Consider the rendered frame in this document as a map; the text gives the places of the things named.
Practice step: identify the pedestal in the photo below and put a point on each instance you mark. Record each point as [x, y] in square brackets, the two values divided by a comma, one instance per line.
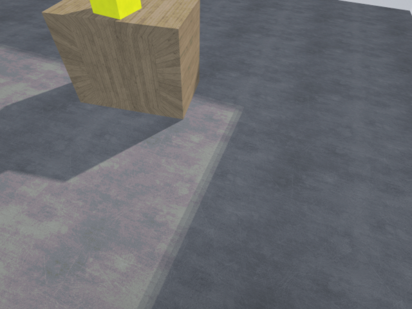
[148, 62]

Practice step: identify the carton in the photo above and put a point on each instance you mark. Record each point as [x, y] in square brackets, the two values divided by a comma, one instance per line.
[117, 9]

